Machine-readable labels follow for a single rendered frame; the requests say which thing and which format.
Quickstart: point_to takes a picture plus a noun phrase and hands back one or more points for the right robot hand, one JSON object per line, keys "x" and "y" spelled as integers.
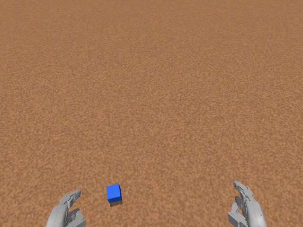
{"x": 251, "y": 209}

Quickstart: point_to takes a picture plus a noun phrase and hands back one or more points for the cube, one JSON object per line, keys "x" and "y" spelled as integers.
{"x": 114, "y": 193}

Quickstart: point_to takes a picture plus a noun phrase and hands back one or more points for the left robot hand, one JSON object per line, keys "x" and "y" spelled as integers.
{"x": 59, "y": 216}

